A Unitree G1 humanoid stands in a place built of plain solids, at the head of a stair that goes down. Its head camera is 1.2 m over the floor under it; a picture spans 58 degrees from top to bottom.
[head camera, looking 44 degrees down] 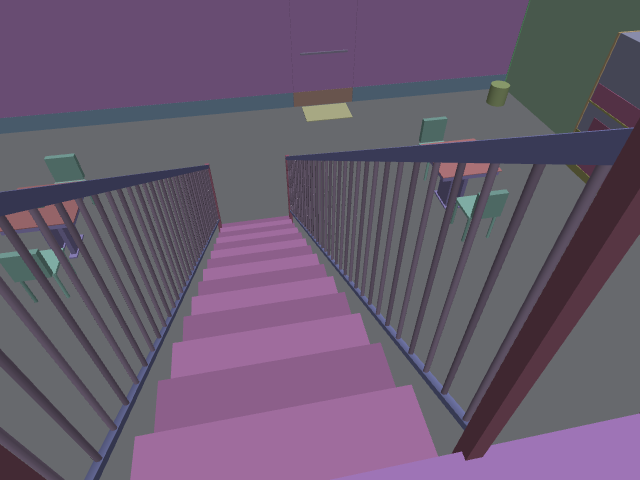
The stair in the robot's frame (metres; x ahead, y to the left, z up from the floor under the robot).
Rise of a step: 0.19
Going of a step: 0.30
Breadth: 0.92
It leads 11 degrees to the left of straight ahead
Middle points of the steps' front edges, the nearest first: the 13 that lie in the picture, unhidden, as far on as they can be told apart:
0.64 0.13 -0.19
0.93 0.19 -0.39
1.23 0.25 -0.58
1.52 0.31 -0.78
1.82 0.36 -0.97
2.11 0.42 -1.16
2.40 0.48 -1.36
2.70 0.54 -1.55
2.99 0.59 -1.75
3.28 0.65 -1.94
3.58 0.71 -2.13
3.87 0.77 -2.33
4.16 0.82 -2.52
